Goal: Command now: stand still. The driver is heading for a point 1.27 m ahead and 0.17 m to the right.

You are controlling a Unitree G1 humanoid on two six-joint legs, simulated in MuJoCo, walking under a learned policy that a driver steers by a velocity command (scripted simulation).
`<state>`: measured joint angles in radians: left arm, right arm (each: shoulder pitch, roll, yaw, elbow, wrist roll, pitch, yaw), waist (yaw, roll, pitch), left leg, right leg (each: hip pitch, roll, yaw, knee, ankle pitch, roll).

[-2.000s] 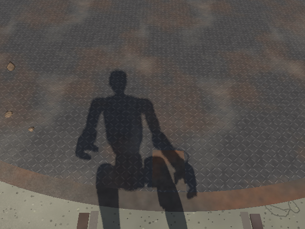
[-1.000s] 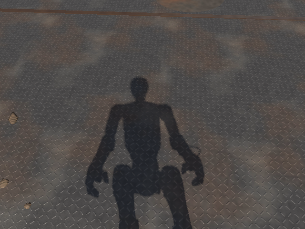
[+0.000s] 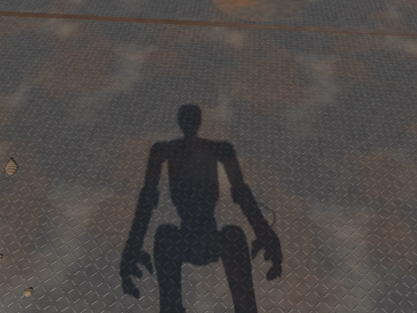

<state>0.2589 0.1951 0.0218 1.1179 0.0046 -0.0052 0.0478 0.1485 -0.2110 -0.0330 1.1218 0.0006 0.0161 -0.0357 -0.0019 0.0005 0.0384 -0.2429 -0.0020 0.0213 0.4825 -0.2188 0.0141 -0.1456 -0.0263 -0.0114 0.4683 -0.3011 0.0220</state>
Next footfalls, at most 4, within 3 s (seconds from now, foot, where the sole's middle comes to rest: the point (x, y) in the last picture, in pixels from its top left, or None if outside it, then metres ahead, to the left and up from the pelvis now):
1.16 left None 0.42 0.10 -0.78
1.68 right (261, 250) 0.73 -0.16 -0.78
2.24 left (194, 179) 1.04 0.09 -0.78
2.78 right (264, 135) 1.29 -0.22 -0.78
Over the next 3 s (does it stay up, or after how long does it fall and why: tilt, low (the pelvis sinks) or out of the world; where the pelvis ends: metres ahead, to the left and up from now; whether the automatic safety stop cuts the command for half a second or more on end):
stays up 1.21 -0.11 0.00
